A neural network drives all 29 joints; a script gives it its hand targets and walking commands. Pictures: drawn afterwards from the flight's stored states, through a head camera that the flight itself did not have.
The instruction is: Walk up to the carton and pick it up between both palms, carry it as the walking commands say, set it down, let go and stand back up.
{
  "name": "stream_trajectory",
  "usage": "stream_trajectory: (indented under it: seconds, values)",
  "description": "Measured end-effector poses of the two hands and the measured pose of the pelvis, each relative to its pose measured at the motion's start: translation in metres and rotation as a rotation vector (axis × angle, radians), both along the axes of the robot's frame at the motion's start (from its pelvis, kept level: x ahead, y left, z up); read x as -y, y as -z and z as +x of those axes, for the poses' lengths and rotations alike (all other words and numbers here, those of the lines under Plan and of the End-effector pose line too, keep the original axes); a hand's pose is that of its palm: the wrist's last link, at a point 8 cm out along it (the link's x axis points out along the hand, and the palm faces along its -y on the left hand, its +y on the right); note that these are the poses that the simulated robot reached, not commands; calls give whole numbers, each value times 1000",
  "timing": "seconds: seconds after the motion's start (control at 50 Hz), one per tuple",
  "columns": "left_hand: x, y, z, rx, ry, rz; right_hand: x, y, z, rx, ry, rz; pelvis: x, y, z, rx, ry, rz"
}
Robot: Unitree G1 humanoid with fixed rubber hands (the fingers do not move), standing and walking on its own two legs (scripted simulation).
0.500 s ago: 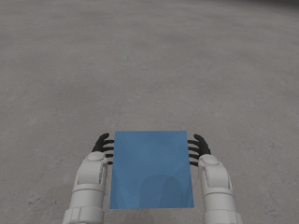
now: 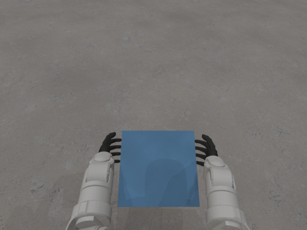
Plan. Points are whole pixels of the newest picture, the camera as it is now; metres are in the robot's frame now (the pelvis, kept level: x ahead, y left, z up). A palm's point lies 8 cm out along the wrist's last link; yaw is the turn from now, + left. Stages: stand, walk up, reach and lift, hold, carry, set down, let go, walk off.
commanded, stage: set down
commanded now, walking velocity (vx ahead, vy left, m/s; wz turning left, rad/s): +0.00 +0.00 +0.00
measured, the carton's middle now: (157, 168) +0.33 +0.00 -0.11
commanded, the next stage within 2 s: none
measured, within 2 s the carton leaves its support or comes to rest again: neither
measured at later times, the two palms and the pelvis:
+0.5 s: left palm (106, 168) +0.32 +0.16 -0.10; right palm (194, 172) +0.33 -0.13 -0.10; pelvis -0.04 +0.02 -0.06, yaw +2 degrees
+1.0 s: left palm (114, 169) +0.36 +0.16 -0.19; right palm (190, 174) +0.36 -0.13 -0.19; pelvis -0.02 +0.00 -0.12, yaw +3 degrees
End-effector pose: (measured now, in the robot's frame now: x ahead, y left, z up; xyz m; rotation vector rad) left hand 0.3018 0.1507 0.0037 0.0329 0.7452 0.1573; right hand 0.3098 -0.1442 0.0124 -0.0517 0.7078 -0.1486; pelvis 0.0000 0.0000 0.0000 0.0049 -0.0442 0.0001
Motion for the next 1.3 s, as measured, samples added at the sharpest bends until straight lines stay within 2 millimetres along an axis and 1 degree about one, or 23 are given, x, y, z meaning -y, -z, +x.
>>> stream_trajectory:
  seconds: [0.12, 0.24, 0.34, 0.42, 0.56, 0.64, 0.72, 0.86, 0.98, 1.14, 1.3]
  values:
    - [-4, 20, 3, -7, -21, -5, -5, 21, 2, -10, 5, -1, -4, 6, -7, -58, -4, -6]
    - [-9, 50, 5, -3, -42, 6, -12, 52, 3, -9, 8, 2, -9, 16, -15, -154, -4, -13]
    - [-12, 75, 8, 18, -68, 0, -16, 79, 4, 9, 26, 17, -12, 30, -24, -242, -8, -18]
    - [-15, 92, 14, 37, -85, 0, -19, 97, 8, 26, 34, 36, -15, 44, -31, -309, -12, -21]
    - [-12, 116, 24, 59, -124, -23, -17, 119, 24, 45, 29, 43, -15, 69, -38, -400, -57, -32]
    - [-8, 126, 32, 56, -136, -24, -15, 128, 35, 39, 18, 38, -11, 81, -37, -436, -63, -35]
    - [-6, 138, 39, 38, -124, -17, -12, 140, 41, 18, 19, 36, -8, 89, -33, -479, -60, -35]
    - [-5, 162, 53, 24, -88, -5, -10, 170, 43, -2, 50, 47, -5, 105, -25, -569, -59, -38]
    - [-5, 188, 56, 41, -103, -7, -12, 195, 49, 14, 56, 43, -4, 121, -22, -647, -61, -41]
    - [-6, 221, 57, 57, -130, -26, -13, 222, 58, 31, 53, 35, -1, 148, -25, -707, -64, -53]
    - [-8, 246, 65, 67, -131, -25, -16, 249, 65, 39, 57, 34, -1, 178, -32, -716, -64, -60]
